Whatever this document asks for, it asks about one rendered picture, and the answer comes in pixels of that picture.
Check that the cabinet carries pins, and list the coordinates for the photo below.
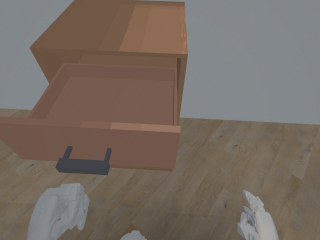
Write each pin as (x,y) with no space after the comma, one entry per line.
(142,33)

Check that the left robot shin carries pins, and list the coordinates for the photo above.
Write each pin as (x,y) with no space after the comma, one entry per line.
(136,231)

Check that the handle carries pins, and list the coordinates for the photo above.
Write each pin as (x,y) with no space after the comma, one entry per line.
(83,166)

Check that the drawer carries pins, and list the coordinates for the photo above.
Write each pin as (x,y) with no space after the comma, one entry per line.
(92,107)

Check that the robot right hand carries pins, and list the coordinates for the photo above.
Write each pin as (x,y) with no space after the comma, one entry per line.
(261,225)

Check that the robot left hand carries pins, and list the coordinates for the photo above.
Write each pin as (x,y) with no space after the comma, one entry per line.
(66,202)

